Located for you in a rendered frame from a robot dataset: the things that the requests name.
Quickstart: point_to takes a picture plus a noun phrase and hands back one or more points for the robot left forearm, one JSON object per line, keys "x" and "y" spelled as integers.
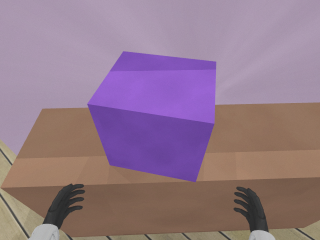
{"x": 45, "y": 232}

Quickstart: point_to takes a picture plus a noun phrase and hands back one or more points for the pedestal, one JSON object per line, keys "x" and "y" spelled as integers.
{"x": 271, "y": 148}

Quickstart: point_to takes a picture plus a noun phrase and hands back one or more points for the robot left hand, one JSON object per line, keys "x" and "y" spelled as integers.
{"x": 60, "y": 209}

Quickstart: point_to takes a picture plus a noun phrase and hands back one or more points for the robot right hand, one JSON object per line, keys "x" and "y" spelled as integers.
{"x": 255, "y": 213}

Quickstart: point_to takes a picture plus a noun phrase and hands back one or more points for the carton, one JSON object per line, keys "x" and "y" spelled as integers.
{"x": 155, "y": 113}

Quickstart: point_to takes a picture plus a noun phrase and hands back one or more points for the robot right forearm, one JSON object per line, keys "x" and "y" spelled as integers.
{"x": 261, "y": 235}

